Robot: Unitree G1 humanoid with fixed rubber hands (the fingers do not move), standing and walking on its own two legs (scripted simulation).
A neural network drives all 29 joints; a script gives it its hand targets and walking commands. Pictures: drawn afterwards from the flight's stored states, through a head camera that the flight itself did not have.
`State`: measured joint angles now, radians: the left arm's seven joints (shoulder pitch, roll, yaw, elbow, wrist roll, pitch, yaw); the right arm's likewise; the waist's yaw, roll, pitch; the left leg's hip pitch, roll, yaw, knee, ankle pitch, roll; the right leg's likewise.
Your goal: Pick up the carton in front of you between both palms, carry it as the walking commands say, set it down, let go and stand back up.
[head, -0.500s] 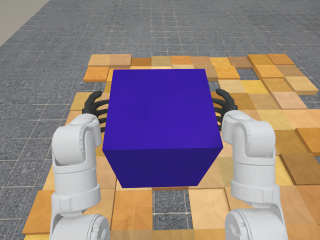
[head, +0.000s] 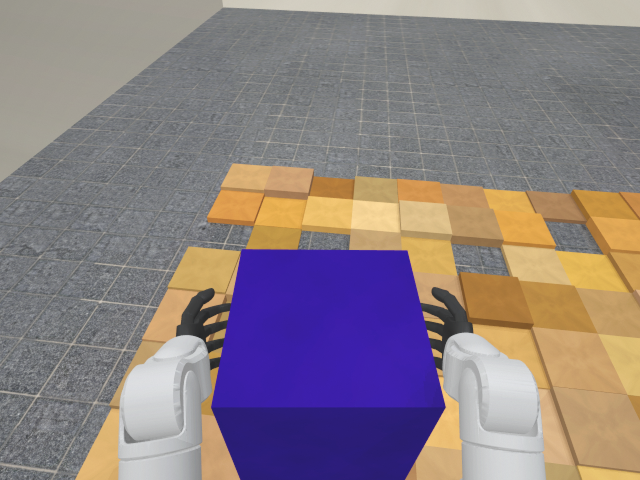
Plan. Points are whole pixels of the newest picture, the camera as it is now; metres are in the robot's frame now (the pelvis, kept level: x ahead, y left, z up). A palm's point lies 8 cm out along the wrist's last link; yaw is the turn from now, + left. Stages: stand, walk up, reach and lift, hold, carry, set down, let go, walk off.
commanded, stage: carry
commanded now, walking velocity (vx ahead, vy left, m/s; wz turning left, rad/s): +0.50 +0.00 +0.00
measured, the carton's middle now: (323, 372) +0.29 +0.01 +0.01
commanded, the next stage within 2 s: none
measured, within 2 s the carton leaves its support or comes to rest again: neither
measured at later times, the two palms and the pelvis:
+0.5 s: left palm (245, 165) +0.60 +0.14 +0.13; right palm (422, 160) +0.62 -0.16 +0.13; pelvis +0.29 -0.02 +0.02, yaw -1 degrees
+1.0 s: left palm (255, 64) +1.01 +0.17 +0.16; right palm (381, 68) +0.98 -0.12 +0.16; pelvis +0.61 +0.06 +0.01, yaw -1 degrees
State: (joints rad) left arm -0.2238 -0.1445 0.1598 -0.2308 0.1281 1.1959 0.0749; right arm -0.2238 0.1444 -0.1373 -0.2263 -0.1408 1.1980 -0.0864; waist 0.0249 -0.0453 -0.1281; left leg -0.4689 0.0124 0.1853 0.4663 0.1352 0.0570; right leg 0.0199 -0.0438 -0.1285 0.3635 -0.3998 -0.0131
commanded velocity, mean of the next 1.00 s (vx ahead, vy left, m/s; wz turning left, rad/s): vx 0.50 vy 0.00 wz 0.00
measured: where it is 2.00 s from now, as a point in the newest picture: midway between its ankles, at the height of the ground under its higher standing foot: (306, 258)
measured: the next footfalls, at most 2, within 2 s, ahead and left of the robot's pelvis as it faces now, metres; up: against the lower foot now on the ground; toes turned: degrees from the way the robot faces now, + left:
right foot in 0.32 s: +0.33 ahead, -0.14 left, +0.03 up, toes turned -10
left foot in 0.72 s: +0.57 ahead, +0.12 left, +0.00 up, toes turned +5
